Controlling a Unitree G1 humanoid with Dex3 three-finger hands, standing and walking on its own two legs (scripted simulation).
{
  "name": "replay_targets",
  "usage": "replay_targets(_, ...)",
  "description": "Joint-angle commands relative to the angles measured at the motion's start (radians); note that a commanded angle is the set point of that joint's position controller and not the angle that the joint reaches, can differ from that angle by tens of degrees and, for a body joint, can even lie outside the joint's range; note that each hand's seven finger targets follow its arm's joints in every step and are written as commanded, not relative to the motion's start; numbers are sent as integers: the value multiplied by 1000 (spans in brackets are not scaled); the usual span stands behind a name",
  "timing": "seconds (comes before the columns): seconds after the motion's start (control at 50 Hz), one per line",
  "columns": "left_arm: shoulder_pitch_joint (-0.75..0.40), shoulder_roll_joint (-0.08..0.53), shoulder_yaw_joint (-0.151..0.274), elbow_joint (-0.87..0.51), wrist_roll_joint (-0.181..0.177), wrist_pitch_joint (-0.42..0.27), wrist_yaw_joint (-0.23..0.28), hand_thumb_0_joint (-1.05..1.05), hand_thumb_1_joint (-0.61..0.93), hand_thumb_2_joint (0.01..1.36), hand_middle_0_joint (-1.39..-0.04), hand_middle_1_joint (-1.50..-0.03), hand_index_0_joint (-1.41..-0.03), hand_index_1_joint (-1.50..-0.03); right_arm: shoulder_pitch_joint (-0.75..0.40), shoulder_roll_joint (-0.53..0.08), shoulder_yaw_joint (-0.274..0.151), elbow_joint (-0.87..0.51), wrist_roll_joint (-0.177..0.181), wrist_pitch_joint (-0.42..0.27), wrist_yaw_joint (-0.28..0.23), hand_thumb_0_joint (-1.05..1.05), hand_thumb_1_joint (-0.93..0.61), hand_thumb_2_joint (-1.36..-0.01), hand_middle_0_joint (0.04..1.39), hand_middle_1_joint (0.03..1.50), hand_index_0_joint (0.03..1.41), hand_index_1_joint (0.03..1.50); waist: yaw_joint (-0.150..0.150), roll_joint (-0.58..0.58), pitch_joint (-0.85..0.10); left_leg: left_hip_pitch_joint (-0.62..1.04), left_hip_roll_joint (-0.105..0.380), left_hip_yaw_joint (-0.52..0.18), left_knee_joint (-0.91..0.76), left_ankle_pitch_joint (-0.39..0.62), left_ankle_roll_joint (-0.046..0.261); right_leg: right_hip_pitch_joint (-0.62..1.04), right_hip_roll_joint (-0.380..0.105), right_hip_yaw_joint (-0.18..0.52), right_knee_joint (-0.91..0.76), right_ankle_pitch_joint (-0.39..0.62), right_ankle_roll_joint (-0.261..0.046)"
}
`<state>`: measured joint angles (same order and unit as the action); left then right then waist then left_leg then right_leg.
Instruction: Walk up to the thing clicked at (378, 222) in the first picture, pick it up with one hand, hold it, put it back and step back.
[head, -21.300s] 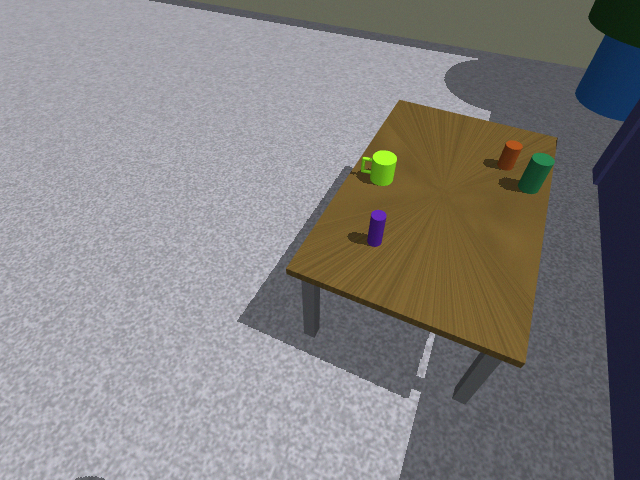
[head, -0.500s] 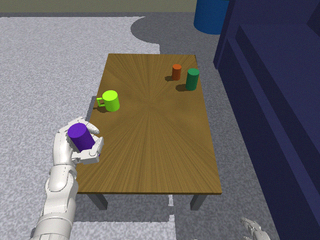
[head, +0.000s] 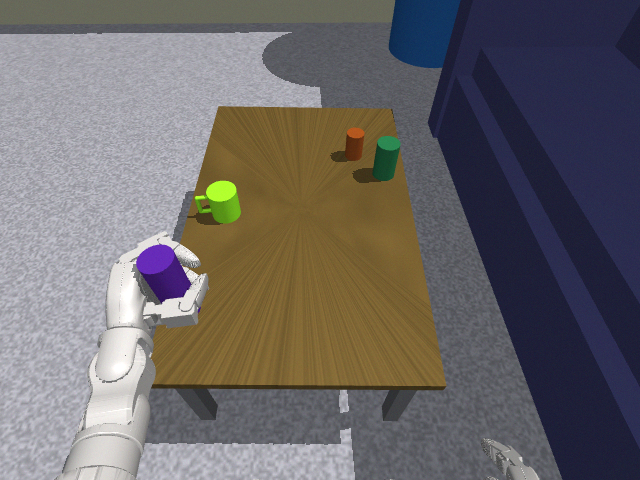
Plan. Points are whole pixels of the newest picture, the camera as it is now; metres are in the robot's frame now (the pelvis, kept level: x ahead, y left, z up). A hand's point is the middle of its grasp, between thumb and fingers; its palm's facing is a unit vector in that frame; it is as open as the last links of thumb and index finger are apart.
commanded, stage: hold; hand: left
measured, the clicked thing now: (171, 285) +0.34 +0.19 +0.06
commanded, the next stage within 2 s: crouch in 0.72 s
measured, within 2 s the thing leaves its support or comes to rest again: neither
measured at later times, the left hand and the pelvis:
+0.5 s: hand (186, 285) +0.34 +0.18 +0.05, palm faces +0.11 -0.99 -0.02, open 5.7 cm; pelvis +0.00 +0.00 +0.00, yaw +0 degrees
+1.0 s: hand (187, 284) +0.35 +0.18 +0.04, palm faces +0.14 -0.99 +0.01, open 5.7 cm; pelvis +0.00 +0.00 -0.01, yaw +0 degrees
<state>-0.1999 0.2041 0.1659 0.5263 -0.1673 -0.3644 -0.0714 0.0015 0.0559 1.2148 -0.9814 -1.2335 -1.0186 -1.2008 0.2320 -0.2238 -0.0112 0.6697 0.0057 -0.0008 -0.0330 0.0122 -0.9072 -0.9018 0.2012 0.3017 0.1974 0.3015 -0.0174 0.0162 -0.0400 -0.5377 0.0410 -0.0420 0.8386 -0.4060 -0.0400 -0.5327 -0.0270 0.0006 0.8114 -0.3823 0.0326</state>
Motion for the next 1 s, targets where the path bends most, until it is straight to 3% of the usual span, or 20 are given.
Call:
replay_targets(0.0, -283, 122, 45, -259, -18, -79, 12, 0, 535, 1396, -1398, -1543, -1419, -1537, -33, -132, -49, -128, 3, -38, -3, 0, -904, -902, 200, 300, 200, 300, 4, 8, -256, 100, -29, 37, -125, 191, 27, 120, 34, -42, -105, 205, -37)
replay_targets(0.04, -273, 139, 66, -288, -16, -85, 23, 0, 581, 1378, -1373, -1514, -1394, -1506, -24, -129, -48, -123, 1, -38, -7, 0, -904, -901, 200, 300, 200, 300, 9, -7, -301, 110, -31, 41, -114, 224, 29, 149, 33, -39, -101, 239, -33)
replay_targets(0.12, -280, 109, 33, -299, -9, -83, 28, 0, 557, 1382, -1349, -1507, -1370, -1500, -29, -126, -43, -126, 0, -38, -11, 0, -901, -902, 200, 300, 200, 300, -9, -5, -299, 125, -32, 44, -104, 260, 33, 143, 29, -29, -98, 291, -27)
replay_targets(0.14, -334, 153, 57, -356, -3, -90, 33, 0, 556, 1379, -1350, -1501, -1368, -1495, -26, -129, -46, -118, -1, -38, -12, 0, -899, -902, 200, 300, 200, 300, -4, 16, -301, 126, -31, 44, -104, 260, 31, 145, 29, -31, -94, 288, -29)
replay_targets(0.2, -287, 115, 41, -255, 0, -77, 32, 0, 578, 1389, -1358, -1511, -1376, -1506, -22, -128, -44, -115, -3, -36, -13, 0, -900, -902, 200, 300, 200, 300, -14, -16, -272, 118, -28, 40, -99, 272, 34, 133, 30, -32, -92, 299, -27)
replay_targets(0.22, -336, 168, 81, -320, 2, -84, 36, 0, 570, 1388, -1374, -1518, -1391, -1513, -31, -131, -48, -116, -2, -34, -17, 0, -902, -902, 200, 300, 200, 300, -2, 7, -276, 115, -31, 43, -103, 247, 33, 131, 27, -28, -102, 279, -28)
replay_targets(0.24, -341, 139, 45, -322, 5, -84, 35, 0, 568, 1383, -1362, -1511, -1381, -1505, -18, -121, -43, -111, -5, -31, -17, 0, -903, -902, 200, 300, 200, 300, -11, 5, -293, 120, -31, 42, -104, 242, 34, 137, 27, -28, -99, 273, -29)
replay_targets(0.32, -243, 101, 34, -209, -6, -69, 17, 0, 584, 1389, -1390, -1535, -1412, -1525, -30, -128, -47, -112, -2, -36, -14, 0, -903, -901, 200, 300, 200, 300, -10, -26, -233, 90, -31, 41, -114, 195, 34, 119, 31, -35, -111, 222, -30)
replay_targets(0.36, -275, 140, 54, -262, -5, -67, 14, 0, 569, 1394, -1397, -1543, -1417, -1535, -34, -131, -51, -118, 1, -34, -15, 0, -905, -902, 200, 300, 200, 300, 0, -14, -264, 99, -35, 45, -112, 210, 35, 142, 26, -28, -117, 241, -27)
replay_targets(0.44, -261, 97, 20, -274, -11, -64, 13, 0, 567, 1380, -1387, -1522, -1408, -1514, -23, -133, -54, -119, 1, -37, -7, 0, -899, -900, 200, 300, 200, 300, -9, -5, -264, 111, -25, 34, -116, 222, 29, 113, 37, -43, -97, 236, -37)
replay_targets(0.48, -269, 127, 57, -272, -14, -73, 22, 0, 552, 1360, -1386, -1516, -1406, -1507, -28, -135, -55, -121, 2, -39, -4, 0, -906, -901, 200, 300, 200, 300, 3, 0, -267, 101, -25, 34, -113, 221, 28, 118, 36, -44, -91, 232, -37)
replay_targets(0.54, -288, 114, 40, -327, -13, -87, 35, 0, 538, 1357, -1366, -1511, -1389, -1502, -23, -127, -48, -129, -1, -40, -3, 0, -910, -902, 200, 300, 200, 300, -4, 3, -295, 118, -27, 35, -107, 231, 28, 132, 35, -41, -85, 245, -34)
replay_targets(0.56, -331, 156, 63, -394, -8, -93, 41, 0, 545, 1364, -1366, -1508, -1385, -1501, -17, -129, -51, -126, 0, -41, -6, 0, -911, -904, 200, 300, 200, 300, 4, 30, -340, 132, -29, 38, -102, 250, 28, 141, 32, -35, -84, 264, -35)
replay_targets(0.62, -267, 99, 18, -319, -3, -79, 40, 0, 563, 1367, -1354, -1507, -1376, -1498, -17, -125, -45, -124, -4, -40, -10, 0, -906, -902, 200, 300, 200, 300, -17, -11, -313, 128, -28, 37, -91, 277, 32, 143, 32, -34, -83, 304, -27)
replay_targets(0.66, -296, 147, 50, -320, 7, -72, 46, 0, 528, 1367, -1360, -1507, -1378, -1502, -16, -128, -48, -116, -1, -35, -16, 0, -910, -904, 200, 300, 200, 300, -10, 6, -311, 123, -32, 43, -91, 270, 33, 144, 27, -27, -94, 306, -26)
replay_targets(0.7, -294, 116, 23, -301, 4, -63, 39, 0, 548, 1374, -1359, -1511, -1378, -1505, -14, -127, -44, -115, 0, -35, -15, 0, -905, -902, 200, 300, 200, 300, -17, -13, -274, 111, -27, 37, -101, 254, 34, 132, 30, -33, -95, 286, -28)
replay_targets(0.76, -249, 98, 32, -216, -3, -53, 28, 0, 564, 1380, -1375, -1520, -1394, -1513, -19, -132, -50, -115, 0, -33, -11, 0, -899, -900, 200, 300, 200, 300, -13, -18, -252, 98, -24, 34, -97, 265, 33, 113, 32, -39, -92, 286, -30)
replay_targets(0.8, -298, 126, 48, -271, -8, -63, 22, 0, 648, 1441, -1372, -1516, -1385, -1517, -15, -135, -53, -114, 0, -34, -6, 0, -879, -903, 202, 301, 202, 301, -9, 4, -264, 109, -24, 34, -101, 269, 31, 117, 31, -39, -87, 285, -32)
replay_targets(0.86, -291, 126, 62, -211, -6, -68, 22, 0, 612, 1332, -1404, -1461, -1421, -1452, -3, -134, -54, -107, -3, -30, -4, 0, -875, -895, 202, 300, 202, 300, -10, -11, -277, 101, -23, 32, -88, 284, 31, 114, 32, -39, -78, 297, -33)
replay_targets(0.98, -446, 138, 90, -110, 3, -134, 23, 0, 589, 1317, -1380, -1446, -1397, -1437, -7, -134, -62, -89, -15, -45, 8, 0, -874, -895, 201, 300, 201, 300, -43, -32, -202, -32, -26, 32, -43, 125, 41, -29, 27, -27, -43, 163, -35)
